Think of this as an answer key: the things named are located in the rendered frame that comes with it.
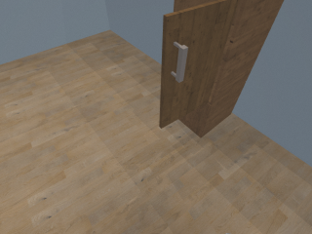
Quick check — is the handle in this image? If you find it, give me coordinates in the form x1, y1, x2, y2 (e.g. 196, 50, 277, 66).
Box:
171, 42, 188, 83

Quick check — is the cupboard door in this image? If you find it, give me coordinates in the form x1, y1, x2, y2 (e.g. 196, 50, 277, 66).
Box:
159, 0, 240, 129

